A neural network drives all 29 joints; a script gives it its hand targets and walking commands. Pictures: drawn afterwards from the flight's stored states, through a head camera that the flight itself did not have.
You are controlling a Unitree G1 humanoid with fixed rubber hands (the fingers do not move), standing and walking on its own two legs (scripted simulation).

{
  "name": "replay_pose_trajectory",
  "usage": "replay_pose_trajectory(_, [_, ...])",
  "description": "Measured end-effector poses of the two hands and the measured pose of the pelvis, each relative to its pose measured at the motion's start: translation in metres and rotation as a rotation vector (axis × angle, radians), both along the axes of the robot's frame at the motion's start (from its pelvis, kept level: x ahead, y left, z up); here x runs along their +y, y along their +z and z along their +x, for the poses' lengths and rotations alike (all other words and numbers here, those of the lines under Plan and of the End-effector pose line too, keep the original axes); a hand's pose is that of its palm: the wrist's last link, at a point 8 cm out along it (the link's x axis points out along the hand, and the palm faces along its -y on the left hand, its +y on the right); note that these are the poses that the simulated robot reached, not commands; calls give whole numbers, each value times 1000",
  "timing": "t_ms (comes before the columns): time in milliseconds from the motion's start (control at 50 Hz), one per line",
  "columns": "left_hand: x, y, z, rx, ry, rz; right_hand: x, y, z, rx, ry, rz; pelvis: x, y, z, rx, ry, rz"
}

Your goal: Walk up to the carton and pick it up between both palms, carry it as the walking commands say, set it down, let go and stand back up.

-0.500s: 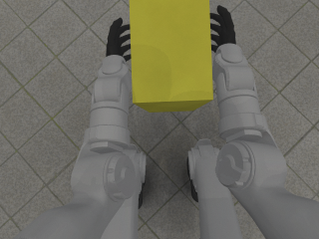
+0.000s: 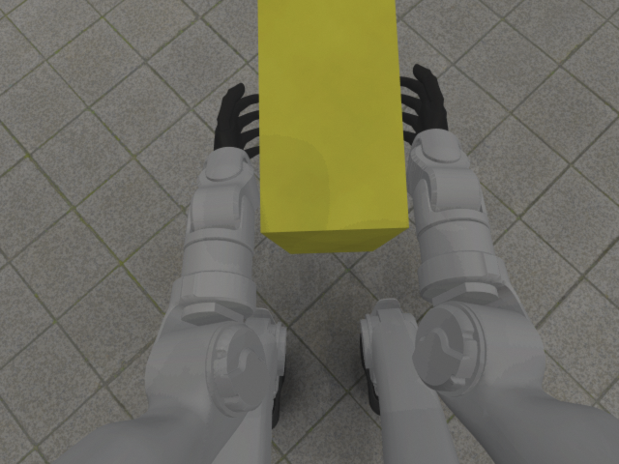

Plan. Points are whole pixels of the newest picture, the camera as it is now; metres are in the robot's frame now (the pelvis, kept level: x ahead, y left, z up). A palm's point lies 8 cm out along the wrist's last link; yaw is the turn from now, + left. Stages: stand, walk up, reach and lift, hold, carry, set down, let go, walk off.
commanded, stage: reach and lift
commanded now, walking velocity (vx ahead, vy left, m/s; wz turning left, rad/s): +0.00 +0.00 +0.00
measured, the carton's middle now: (328, 146) +0.52 -0.03 -0.11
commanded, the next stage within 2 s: none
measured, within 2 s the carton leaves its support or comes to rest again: neither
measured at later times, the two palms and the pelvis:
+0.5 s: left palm (216, 146) +0.46 +0.09 +0.02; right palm (446, 125) +0.47 -0.14 +0.02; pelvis +0.02 +0.00 +0.06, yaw -1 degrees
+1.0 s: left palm (188, 138) +0.44 +0.10 +0.09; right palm (472, 116) +0.44 -0.13 +0.09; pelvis +0.04 +0.00 +0.13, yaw -1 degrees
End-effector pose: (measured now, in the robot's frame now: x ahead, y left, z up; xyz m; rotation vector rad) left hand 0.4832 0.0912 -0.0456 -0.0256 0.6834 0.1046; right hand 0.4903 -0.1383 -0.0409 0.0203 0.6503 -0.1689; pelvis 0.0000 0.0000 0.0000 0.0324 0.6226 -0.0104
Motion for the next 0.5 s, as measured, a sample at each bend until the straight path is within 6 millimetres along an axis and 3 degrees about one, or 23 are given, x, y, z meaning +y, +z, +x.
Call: replay_pose_trajectory(500, [2, 65, -20, -5, 8, -7, 2, 65, -21, -3, -6, 7, 0, 61, 19, -60, -5, -8])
